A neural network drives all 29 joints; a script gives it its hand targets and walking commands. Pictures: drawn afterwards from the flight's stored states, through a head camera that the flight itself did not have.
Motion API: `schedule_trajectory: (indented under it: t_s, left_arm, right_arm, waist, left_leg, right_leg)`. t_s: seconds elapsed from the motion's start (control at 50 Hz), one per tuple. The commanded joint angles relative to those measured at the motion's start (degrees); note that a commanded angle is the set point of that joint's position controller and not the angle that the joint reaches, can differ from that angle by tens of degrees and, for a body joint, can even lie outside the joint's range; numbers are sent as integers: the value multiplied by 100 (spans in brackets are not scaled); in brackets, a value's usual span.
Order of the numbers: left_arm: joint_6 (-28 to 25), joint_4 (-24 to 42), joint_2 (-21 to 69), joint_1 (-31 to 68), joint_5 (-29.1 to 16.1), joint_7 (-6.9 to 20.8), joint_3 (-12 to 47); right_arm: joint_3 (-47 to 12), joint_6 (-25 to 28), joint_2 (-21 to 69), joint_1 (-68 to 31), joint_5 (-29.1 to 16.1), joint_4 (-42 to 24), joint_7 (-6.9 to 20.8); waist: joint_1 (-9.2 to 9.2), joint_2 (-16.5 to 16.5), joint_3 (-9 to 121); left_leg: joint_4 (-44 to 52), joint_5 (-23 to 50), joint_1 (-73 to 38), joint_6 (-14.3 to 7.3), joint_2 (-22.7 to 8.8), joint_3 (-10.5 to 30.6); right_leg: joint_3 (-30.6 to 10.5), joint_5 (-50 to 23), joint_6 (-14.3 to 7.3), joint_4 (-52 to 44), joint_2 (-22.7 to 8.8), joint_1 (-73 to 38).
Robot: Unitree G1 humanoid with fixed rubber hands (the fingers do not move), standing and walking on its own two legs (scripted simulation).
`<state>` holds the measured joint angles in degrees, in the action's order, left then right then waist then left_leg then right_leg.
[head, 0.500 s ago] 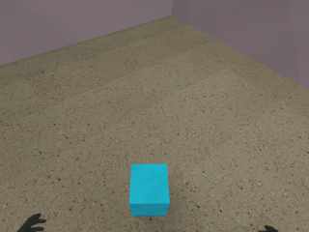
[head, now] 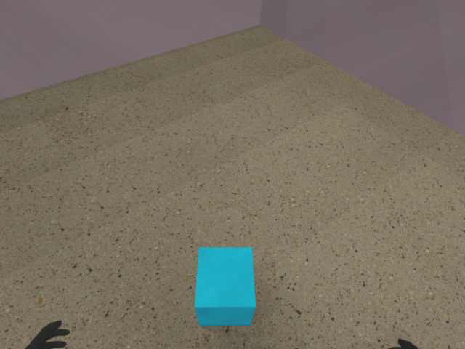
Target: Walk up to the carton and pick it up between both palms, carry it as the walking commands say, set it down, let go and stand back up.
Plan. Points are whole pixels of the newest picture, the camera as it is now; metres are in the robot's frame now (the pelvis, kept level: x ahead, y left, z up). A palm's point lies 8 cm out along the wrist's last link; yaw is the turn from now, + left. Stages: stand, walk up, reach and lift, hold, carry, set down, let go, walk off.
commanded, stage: walk up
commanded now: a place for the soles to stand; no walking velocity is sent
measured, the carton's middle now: (225, 287) +0.45 +0.02 -0.63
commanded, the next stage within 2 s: none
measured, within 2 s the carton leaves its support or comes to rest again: neither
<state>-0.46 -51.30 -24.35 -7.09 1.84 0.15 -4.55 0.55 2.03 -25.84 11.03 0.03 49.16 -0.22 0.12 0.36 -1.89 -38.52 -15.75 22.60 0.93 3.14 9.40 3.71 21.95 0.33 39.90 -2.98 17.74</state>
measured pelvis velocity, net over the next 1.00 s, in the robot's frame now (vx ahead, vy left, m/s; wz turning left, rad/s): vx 0.00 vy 0.00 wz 0.01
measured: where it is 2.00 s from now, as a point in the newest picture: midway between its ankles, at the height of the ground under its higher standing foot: outside the picture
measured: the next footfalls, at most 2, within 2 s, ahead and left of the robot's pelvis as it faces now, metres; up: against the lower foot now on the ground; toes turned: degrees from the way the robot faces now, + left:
none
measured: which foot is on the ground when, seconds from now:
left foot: down 0.00-1.00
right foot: down 0.00-1.00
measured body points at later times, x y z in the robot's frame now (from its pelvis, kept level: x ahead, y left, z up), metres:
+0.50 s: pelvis +0.00 +0.00 +0.00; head +0.02 +0.00 +0.45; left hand +0.13 +0.34 -0.09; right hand +0.11 -0.33 -0.10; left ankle +0.06 +0.14 -0.72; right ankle -0.01 -0.12 -0.72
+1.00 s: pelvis +0.00 +0.00 +0.00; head +0.02 +0.00 +0.45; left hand +0.12 +0.34 -0.09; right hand +0.11 -0.33 -0.10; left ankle +0.06 +0.14 -0.72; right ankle -0.01 -0.12 -0.72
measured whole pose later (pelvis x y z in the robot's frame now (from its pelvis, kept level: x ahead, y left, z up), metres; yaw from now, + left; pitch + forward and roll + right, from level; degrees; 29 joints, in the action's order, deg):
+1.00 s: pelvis +0.00 +0.00 +0.00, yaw +1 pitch +0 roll +0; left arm -0.4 -51.5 -24.4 -7.4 1.8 0.2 -4.6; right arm 0.6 2.0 -25.7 11.1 0.0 49.2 -0.2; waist 0.1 0.4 -1.7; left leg -38.0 -15.3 22.5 1.1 3.3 9.9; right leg 3.9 21.6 0.3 39.2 -2.9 17.3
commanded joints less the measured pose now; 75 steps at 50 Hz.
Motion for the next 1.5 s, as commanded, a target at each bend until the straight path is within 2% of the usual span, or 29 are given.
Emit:
schedule_trajectory:
  t_s: [0.0,0.04,0.08,0.14,0.18,0.26,0.32,0.4,0.46,0.52,0.56,0.62,0.66,0.7,0.74,0.78,0.84,0.92,0.98,1.02,1.06,1.12,1.2,1.24,1.3,1.34,1.36,1.42,1.48]
  left_arm:
    - [-113,333,-1260,86,-41,-12,-272]
    - [-88,426,-1257,281,-64,-11,-254]
    - [-58,481,-1169,368,-108,-12,-233]
    - [-2,488,-932,291,-162,2,-204]
    - [-5,378,-862,70,-153,8,-167]
    - [-113,271,-1078,4,-16,-5,-217]
    - [-109,387,-1264,219,-37,-14,-253]
    - [-41,511,-1032,376,-125,-14,-199]
    - [-13,424,-865,158,-149,-2,-181]
    - [-80,307,-913,-30,-79,2,-190]
    - [-118,306,-1095,43,-29,-4,-225]
    - [-101,398,-1240,214,-62,-15,-252]
    - [-70,459,-1156,301,-82,-14,-222]
    - [-37,493,-1034,331,-132,-13,-209]
    - [-17,470,-918,228,-150,-3,-193]
    - [-29,363,-882,36,-124,1,-189]
    - [-94,290,-1019,29,-28,3,-213]
    - [-96,401,-1236,219,-46,-14,-256]
    - [-44,489,-1125,339,-114,-2,-223]
    - [-11,514,-972,242,-154,-4,-209]
    - [-16,421,-890,85,-148,3,-193]
    - [-76,306,-943,-24,-61,2,-205]
    - [-94,375,-1226,112,-40,-12,-260]
    - [-72,466,-1229,239,-68,-13,-259]
    - [-19,536,-1016,314,-134,-8,-215]
    - [4,465,-897,148,-165,-2,-196]
    - [-4,424,-856,84,-154,2,-188]
    - [-77,307,-965,-98,-60,-6,-208]
    - [-112,339,-1237,48,-22,-9,-265]
  right_arm:
    - [259,73,-824,-100,83,-238,-13]
    - [284,76,-826,151,107,-171,-11]
    - [316,96,-901,200,123,-181,-6]
    - [346,104,-1142,87,157,-237,-18]
    - [329,71,-1188,-140,176,-294,-43]
    - [241,61,-851,-235,108,-295,-18]
    - [281,70,-839,14,104,-207,-1]
    - [334,105,-998,177,141,-177,-17]
    - [312,82,-1131,-62,167,-266,-35]
    - [261,56,-975,-275,145,-302,-26]
    - [237,72,-853,-216,111,-286,-9]
    - [275,78,-834,59,97,-205,-9]
    - [307,95,-884,156,119,-181,-13]
    - [325,95,-986,133,129,-206,-11]
    - [342,88,-1123,24,156,-253,-28]
    - [300,62,-1095,-175,169,-295,-36]
    - [254,51,-933,-231,125,-281,-19]
    - [283,77,-828,89,106,-187,5]
    - [312,100,-928,188,125,-166,-4]
    - [338,101,-1088,115,153,-237,-14]
    - [316,77,-1122,-75,166,-293,-30]
    - [265,55,-967,-237,148,-298,-31]
    - [282,73,-847,-14,113,-228,-11]
    - [307,86,-864,146,118,-195,-5]
    - [340,97,-1025,184,157,-218,-20]
    - [328,94,-1134,34,158,-267,-35]
    - [318,76,-1156,-64,168,-295,-39]
    - [256,41,-958,-258,135,-308,-30]
    - [264,63,-813,-83,87,-254,0]
  waist:
    - [-164,-408,336]
    - [-50,-363,433]
    - [-46,-246,517]
    - [-130,565,614]
    - [-244,644,430]
    - [-225,-107,240]
    - [-93,-424,381]
    - [-69,104,652]
    - [-218,527,468]
    - [-278,301,367]
    - [-203,-181,261]
    - [-64,-318,451]
    - [-59,-217,522]
    - [-79,85,587]
    - [-149,514,595]
    - [-251,517,387]
    - [-234,42,198]
    - [-79,-365,400]
    - [-83,-89,540]
    - [-126,437,577]
    - [-222,528,469]
    - [-259,274,302]
    - [-134,-379,363]
    - [-68,-295,533]
    - [-69,200,581]
    - [-167,580,544]
    - [-221,652,430]
    - [-287,247,318]
    - [-131,-323,292]
  left_leg:
    - [103,917,410,-355,-143,100]
    - [67,1200,-35,-368,-157,-133]
    - [257,1724,-308,-494,-279,120]
    - [1103,1127,-262,-912,-813,1592]
    - [1423,280,-10,-997,-891,1949]
    - [662,465,662,-482,-349,673]
    - [28,1033,171,-351,-123,-120]
    - [494,1836,-380,-643,-454,572]
    - [1259,780,-21,-957,-848,1769]
    - [1166,312,469,-695,-600,1259]
    - [592,706,570,-474,-351,601]
    - [123,1269,55,-366,-148,-35]
    - [225,1687,-238,-456,-225,81]
    - [559,1776,-259,-645,-443,630]
    - [1112,964,-104,-862,-736,1492]
    - [1363,247,246,-870,-761,1684]
    - [896,264,688,-542,-432,869]
    - [76,1126,97,-369,-129,-62]
    - [405,1776,-319,-531,-308,290]
    - [949,1363,-241,-805,-629,1263]
    - [1313,621,29,-912,-818,1709]
    - [1086,352,529,-645,-545,1147]
    - [157,1046,288,-362,-144,66]
    - [134,1509,-68,-414,-173,-17]
    - [649,1772,-320,-664,-470,754]
    - [1229,975,-204,-948,-828,1743]
    - [1384,621,2,-975,-869,1852]
    - [1088,237,582,-640,-511,1169]
    - [153,847,334,-343,-108,108]
  right_leg:
    - [-1054,-114,-847,-1483,-973,-974]
    - [-883,-548,-854,-1222,-1052,-822]
    - [-505,-600,-602,-818,-684,-668]
    - [-303,309,-290,-169,58,-566]
    - [-458,730,-295,-429,239,-553]
    - [-937,433,-616,-1431,-590,-1020]
    - [-1065,-559,-914,-1362,-1114,-927]
    - [-302,-482,-445,-526,-384,-694]
    - [-375,493,-286,-365,148,-656]
    - [-638,525,-463,-986,-153,-1001]
    - [-901,250,-661,-1386,-626,-1045]
    - [-896,-584,-818,-1246,-980,-934]
    - [-603,-753,-677,-927,-766,-819]
    - [-308,-382,-459,-561,-363,-720]
    - [-329,342,-328,-357,2,-721]
    - [-439,631,-358,-598,104,-796]
    - [-770,607,-579,-1293,-435,-1000]
    - [-964,-424,-871,-1320,-1049,-901]
    - [-406,-470,-534,-736,-571,-727]
    - [-298,5,-335,-301,-73,-661]
    - [-369,566,-323,-418,119,-737]
    - [-614,539,-482,-1064,-233,-1013]
    - [-957,-232,-846,-1390,-976,-1016]
    - [-772,-698,-772,-1044,-937,-941]
    - [-251,-311,-426,-478,-307,-692]
    - [-300,390,-284,-232,114,-589]
    - [-359,657,-289,-371,190,-652]
    - [-716,616,-495,-1148,-249,-1070]
    - [-1056,-82,-854,-1556,-994,-965]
